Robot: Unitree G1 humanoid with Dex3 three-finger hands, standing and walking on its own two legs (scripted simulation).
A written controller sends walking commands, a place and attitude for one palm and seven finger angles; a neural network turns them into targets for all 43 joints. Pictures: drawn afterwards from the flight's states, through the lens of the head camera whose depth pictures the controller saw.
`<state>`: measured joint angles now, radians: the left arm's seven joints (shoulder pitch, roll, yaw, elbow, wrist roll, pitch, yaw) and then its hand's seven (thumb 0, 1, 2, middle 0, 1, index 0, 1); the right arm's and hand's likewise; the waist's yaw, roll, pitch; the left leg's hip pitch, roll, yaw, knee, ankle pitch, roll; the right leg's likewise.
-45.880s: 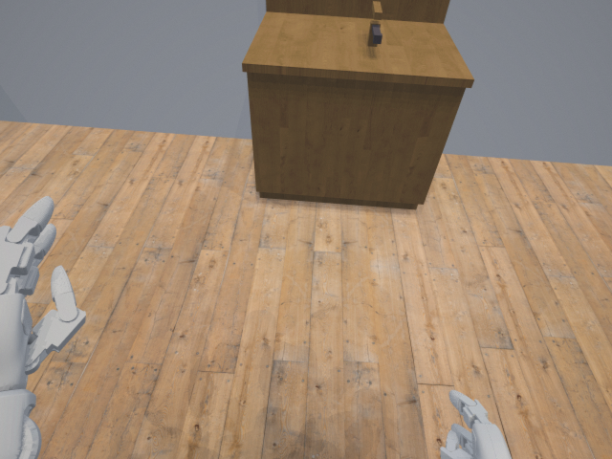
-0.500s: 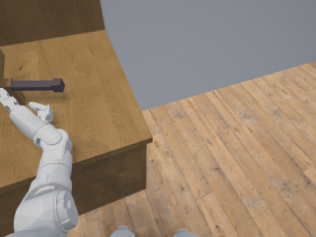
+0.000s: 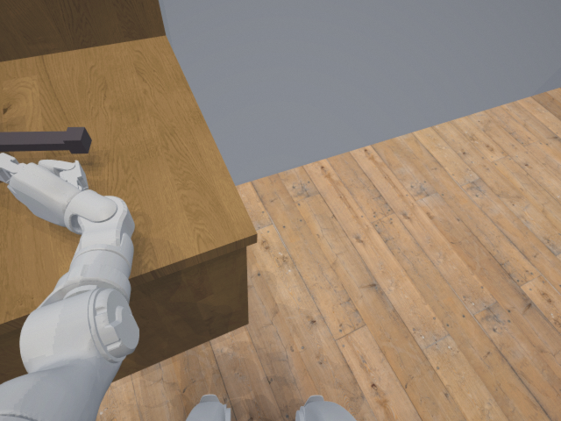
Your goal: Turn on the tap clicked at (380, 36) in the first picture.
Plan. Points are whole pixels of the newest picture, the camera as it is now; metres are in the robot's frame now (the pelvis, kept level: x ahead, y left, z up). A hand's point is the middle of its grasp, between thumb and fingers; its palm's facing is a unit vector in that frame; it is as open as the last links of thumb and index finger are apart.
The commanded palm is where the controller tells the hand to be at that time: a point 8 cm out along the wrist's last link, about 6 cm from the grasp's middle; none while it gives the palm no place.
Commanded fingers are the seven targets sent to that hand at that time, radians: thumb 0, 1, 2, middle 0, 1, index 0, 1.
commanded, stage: push the lever round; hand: left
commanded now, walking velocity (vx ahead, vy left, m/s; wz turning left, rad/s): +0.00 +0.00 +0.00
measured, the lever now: (78, 140) +0.53 +0.28 +0.07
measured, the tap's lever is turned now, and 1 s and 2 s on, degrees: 71 71 71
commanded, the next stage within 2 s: none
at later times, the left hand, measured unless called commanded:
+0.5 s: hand (80, 161) +0.48 +0.27 +0.06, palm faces +0.91 -0.41 -0.11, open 8.5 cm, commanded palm +0.46 +0.26 +0.06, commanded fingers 0.00 0.90 0.90 -0.15 -0.15 -0.15 -0.15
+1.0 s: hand (80, 161) +0.48 +0.27 +0.06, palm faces +0.91 -0.40 -0.13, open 8.5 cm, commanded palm +0.48 +0.26 +0.06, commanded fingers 0.00 0.90 0.90 -0.15 -0.15 -0.15 -0.15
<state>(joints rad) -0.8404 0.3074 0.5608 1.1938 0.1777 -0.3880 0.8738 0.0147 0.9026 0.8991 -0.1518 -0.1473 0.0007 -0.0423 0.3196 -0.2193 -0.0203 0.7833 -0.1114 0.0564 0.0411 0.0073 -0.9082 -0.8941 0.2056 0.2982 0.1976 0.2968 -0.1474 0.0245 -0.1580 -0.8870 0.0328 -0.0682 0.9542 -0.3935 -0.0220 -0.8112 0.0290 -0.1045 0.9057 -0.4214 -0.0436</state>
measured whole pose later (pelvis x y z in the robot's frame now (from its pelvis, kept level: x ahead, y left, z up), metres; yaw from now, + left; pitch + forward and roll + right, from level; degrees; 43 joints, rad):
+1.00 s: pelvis +0.01 -0.04 +0.00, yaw +1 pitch +21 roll -2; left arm -0.91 0.42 0.57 1.25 0.13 -0.34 0.90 0.01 0.90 0.90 -0.15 -0.15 0.00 0.00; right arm 0.33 -0.24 0.00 0.79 -0.10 -0.01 0.03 0.01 -0.91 -0.89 0.21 0.30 0.20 0.30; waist -0.17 0.02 -0.16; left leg -0.93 0.06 -0.12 0.93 -0.39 -0.02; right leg -0.85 0.06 -0.15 0.89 -0.42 -0.10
